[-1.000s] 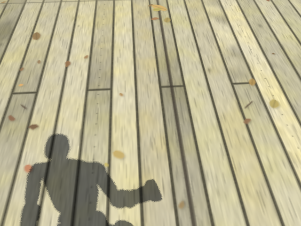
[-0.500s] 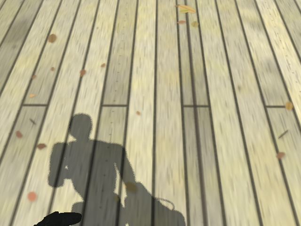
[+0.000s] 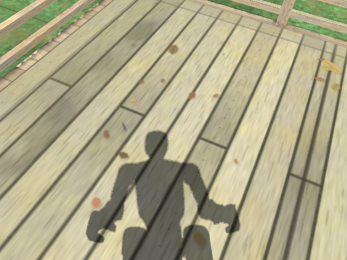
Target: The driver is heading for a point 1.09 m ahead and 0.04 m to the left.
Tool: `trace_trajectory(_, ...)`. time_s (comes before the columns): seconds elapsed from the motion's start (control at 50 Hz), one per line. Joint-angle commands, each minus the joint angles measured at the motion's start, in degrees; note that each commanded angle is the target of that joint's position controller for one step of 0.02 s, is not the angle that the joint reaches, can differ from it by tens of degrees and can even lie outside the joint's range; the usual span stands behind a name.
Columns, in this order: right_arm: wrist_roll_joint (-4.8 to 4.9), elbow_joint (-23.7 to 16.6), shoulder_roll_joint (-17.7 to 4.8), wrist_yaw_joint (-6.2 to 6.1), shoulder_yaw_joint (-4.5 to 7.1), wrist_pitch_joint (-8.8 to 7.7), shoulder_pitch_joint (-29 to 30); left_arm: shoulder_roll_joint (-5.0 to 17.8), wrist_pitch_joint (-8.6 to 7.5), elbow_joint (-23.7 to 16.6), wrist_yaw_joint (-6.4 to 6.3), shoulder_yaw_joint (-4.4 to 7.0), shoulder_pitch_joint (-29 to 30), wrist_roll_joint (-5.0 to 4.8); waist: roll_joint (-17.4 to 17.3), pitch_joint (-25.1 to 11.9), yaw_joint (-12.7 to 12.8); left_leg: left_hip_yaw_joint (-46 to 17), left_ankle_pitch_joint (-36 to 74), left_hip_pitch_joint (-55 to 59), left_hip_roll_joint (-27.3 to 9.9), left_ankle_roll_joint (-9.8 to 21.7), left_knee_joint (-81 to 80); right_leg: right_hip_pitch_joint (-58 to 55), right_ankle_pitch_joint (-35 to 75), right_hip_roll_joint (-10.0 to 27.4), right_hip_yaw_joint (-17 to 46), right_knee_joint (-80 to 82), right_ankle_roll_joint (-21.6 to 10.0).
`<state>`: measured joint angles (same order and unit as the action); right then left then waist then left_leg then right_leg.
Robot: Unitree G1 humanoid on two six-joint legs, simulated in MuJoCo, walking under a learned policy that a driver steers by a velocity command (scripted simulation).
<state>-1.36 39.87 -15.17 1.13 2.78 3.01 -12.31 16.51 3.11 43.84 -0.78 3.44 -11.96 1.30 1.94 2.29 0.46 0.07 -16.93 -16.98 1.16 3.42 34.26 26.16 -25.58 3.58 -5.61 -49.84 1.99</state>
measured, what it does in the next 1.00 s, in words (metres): steps on the spot, turning left: right foot, then left foot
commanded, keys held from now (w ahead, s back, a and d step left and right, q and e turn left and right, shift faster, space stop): q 0.36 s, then no key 0.34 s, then w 0.30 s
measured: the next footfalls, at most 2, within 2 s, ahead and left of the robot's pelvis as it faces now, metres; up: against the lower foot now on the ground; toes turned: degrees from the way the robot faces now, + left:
right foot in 0.40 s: +0.07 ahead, -0.10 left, +0.00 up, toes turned +18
left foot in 0.76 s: -0.03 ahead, +0.09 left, +0.00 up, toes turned +14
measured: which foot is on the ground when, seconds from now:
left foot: down 0.00-0.40, up 0.42-0.74, down 0.76-1.00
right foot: up 0.00-0.38, down 0.40-0.78, up 0.80-1.00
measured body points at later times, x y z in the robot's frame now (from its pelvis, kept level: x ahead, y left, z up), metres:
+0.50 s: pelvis +0.00 -0.03 +0.01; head +0.04 -0.04 +0.46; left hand +0.07 +0.27 -0.08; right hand +0.19 -0.27 -0.12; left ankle -0.03 +0.08 -0.69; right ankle +0.04 -0.12 -0.73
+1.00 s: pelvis +0.04 -0.02 +0.02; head +0.04 -0.01 +0.46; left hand +0.07 +0.28 -0.10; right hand +0.14 -0.27 -0.12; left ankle -0.06 +0.07 -0.73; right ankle +0.11 -0.11 -0.70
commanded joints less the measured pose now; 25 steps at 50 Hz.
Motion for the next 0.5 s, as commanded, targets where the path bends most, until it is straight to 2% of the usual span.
trace_trajectory(0.02,0.26,-3.8,-11.0,-1.27,3.14,-0.52,2.2,5.0,-0.79,-4.4,-0.06,1.3,0.8,-0.34,-10.7,-0.2,0.8,-17.3,13.4,4.2,-11.8,7.9,-18.4,8.5,4.0,-1.3,6.7,-9.4,-0.1)
trace_trajectory(0.04,0.65,-4.3,-9.6,-1.39,2.78,-0.72,3.0,5.7,-1.0,-3.3,0.15,1.61,-1.1,0.52,-11.1,-2.0,0.9,-15.7,19.7,6.0,-10.5,8.1,-17.1,7.8,5.6,-1.9,5.9,-11.2,-0.1)
trace_trajectory(0.06,0.97,-4.3,-8.7,-1.23,2.47,-0.93,2.0,5.8,-1.05,-3.1,0.39,1.76,-1.5,0.62,-9.4,-4.3,0.7,-15.5,24.5,7.9,-10.3,8.5,-16.1,7.1,5.6,-2.3,6.2,-12.3,0.1)
trace_trajectory(0.08,1.15,-4.1,-8.9,-1.06,2.56,-1.14,0.8,5.3,-0.98,-3.4,0.55,1.69,-1.2,0.37,-7.9,-5.3,0.4,-15.8,26.8,9.5,-10.5,8.8,-15.4,7.2,5.6,-2.5,6.5,-12.2,0.3)
trace_trajectory(0.1,1.2,-3.8,-9.3,-0.99,2.77,-1.32,-0.4,4.7,-0.85,-3.8,0.58,1.51,-0.5,0.1,-7.3,-5.6,-0.1,-16.5,27.0,11.0,-10.7,9.0,-15.1,7.8,5.5,-2.5,6.8,-11.1,0.5)
trace_trajectory(0.14,1.03,-3.4,-9.9,-1.08,3.11,-1.35,-2.3,4.0,-0.52,-4.7,0.39,1.18,1.2,-0.14,-8.1,-5.0,-1.3,-18.6,24.6,12.9,-10.8,9.6,-15.0,8.9,4.9,-2.7,7.2,-7.2,0.8)
trace_trajectory(0.24,0.33,-3.5,-11.2,-0.99,3.74,-0.92,-4.0,3.9,-0.66,-6.5,-0.12,0.67,3.8,-0.37,-9.1,-4.5,-2.9,-23.9,20.9,11.5,-10.9,10.8,-13.6,4.9,2.1,-4.2,8.0,1.8,0.1)
trace_trajectory(0.34,0.23,-3.9,-11.9,-0.3,4.2,-0.59,-1.2,4.3,-1.55,-7.2,-0.74,0.27,1.6,-1.29,-9.7,-5.6,-1.4,-28.8,26.1,7.3,-9.1,8.8,-11.4,-5.6,1.5,-7.1,8.2,12.1,-1.8)
trace_trajectory(0.38,0.99,-4.1,-11.1,-0.38,4.0,-0.52,2.0,3.8,-2.19,-6.2,-1.36,0.1,-2.9,-1.12,-8.8,-5.9,1.8,-28.2,22.1,3.4,-6.2,5.1,-9.1,-14.8,9.1,-7.0,7.7,25.4,-2.7)
trace_trajectory(0.4,1.43,-4.4,-9.1,-0.7,3.39,-0.73,1.7,5.9,-2.66,-5.9,-1.93,0.52,-4.1,-0.51,-5.3,-6.3,1.8,-25.7,13.2,-1.3,-3.3,1.9,-5.9,-20.6,11.5,-1.7,12.0,32.0,-3.8)
trace_trajectory(0.42,1.69,-4.9,-4.5,-0.85,2.21,-0.95,-1.3,10.7,-2.76,-7.4,-2.23,1.15,-1.7,0.34,7.8,-6.5,-0.5,-15.6,-4.7,-9.1,4.5,-1.7,4.9,-24.8,10.7,12.9,27.5,37.5,-8.1)
trace_trajectory(0.44,0.0,-4.6,-8.6,-1.39,3.25,-0.7,-1.5,13.0,-2.41,-7.7,-1.57,1.82,0.1,0.44,10.5,-3.8,-0.3,-8.0,-17.1,-12.1,9.4,-2.5,15.2,-17.5,19.8,18.9,34.3,36.6,-14.8)
trace_trajectory(0.46,-0.69,-3.8,-10.2,-1.38,3.82,-0.54,-2.0,9.8,-2.47,-7.7,-1.04,1.09,-0.3,0.06,6.4,-3.1,-0.9,-9.6,-16.3,-10.2,6.8,-2.9,22.6,-14.9,24.9,18.3,32.2,35.4,-17.1)
trace_trajectory(0.48,-0.33,-2.4,-9.7,-1.06,3.8,-0.39,-2.6,6.5,-2.67,-7.8,-0.68,0.15,2.5,-0.47,3.7,-1.5,-2.3,-10.1,-12.7,-9.4,6.0,-3.2,25.6,-13.4,26.4,14.4,26.4,34.6,-15.8)
trace_trajectory(0.5,0.05,-1.2,-9.0,-0.75,3.67,-0.18,-3.7,5.3,-2.73,-8.2,-0.59,-0.17,4.9,-0.37,4.0,-1.1,-3.2,-9.5,-9.6,-8.8,6.0,-3.8,27.3,-13.5,28.2,10.4,21.1,33.8,-13.7)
